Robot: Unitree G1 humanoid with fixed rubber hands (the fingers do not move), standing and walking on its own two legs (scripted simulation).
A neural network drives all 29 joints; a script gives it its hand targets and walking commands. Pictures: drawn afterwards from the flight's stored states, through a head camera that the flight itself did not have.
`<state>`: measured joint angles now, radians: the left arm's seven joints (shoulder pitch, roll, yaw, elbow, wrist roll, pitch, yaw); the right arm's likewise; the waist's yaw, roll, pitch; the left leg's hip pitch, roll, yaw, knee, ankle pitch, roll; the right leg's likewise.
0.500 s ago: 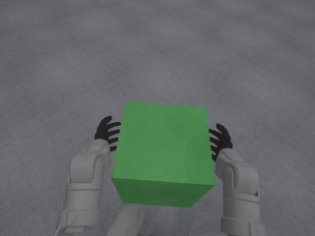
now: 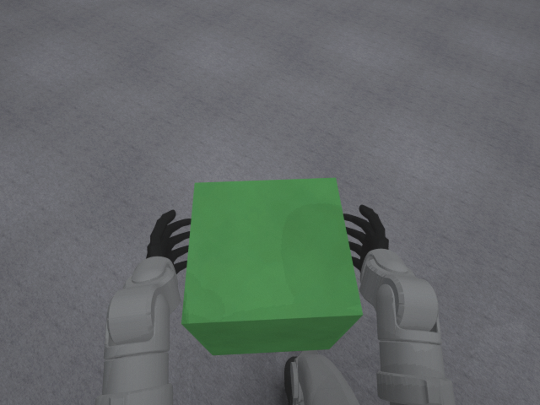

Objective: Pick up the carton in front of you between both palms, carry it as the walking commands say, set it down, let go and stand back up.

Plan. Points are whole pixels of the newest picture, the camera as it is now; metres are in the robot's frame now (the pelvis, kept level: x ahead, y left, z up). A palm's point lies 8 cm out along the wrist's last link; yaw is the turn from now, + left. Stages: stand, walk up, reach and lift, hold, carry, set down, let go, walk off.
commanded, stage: carry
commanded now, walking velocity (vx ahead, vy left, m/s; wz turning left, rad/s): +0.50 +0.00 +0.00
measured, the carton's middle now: (268, 274) +0.31 -0.03 -0.03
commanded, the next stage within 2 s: none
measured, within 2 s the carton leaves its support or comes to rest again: neither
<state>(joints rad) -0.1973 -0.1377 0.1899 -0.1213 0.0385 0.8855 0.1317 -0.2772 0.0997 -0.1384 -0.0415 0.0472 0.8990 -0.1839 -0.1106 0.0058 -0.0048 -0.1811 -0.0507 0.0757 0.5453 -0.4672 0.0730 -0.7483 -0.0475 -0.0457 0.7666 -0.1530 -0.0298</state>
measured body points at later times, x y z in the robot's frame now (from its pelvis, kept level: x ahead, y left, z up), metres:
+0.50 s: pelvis +0.35 +0.01 +0.01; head +0.32 +0.00 +0.46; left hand +0.60 +0.17 +0.11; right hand +0.61 -0.14 +0.11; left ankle +0.46 +0.11 -0.72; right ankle +0.22 -0.11 -0.72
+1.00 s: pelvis +0.66 -0.02 +0.00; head +0.63 -0.03 +0.45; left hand +0.91 +0.14 +0.10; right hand +0.92 -0.16 +0.09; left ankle +0.47 +0.11 -0.70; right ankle +0.77 -0.10 -0.72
